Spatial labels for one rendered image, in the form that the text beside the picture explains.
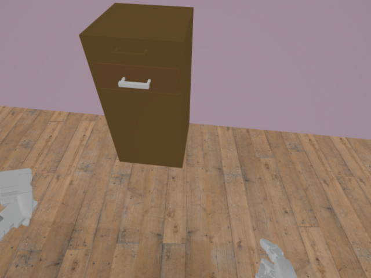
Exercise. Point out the cabinet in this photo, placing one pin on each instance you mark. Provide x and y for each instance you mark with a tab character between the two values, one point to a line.
146	127

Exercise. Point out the handle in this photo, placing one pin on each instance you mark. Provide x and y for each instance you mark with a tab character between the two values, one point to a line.
137	85
128	55

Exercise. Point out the right robot hand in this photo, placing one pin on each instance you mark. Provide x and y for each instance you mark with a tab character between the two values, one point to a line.
282	267

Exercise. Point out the drawer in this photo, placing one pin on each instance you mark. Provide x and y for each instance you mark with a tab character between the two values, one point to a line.
163	80

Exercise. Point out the left robot hand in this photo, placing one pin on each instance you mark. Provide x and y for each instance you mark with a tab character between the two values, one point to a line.
16	193

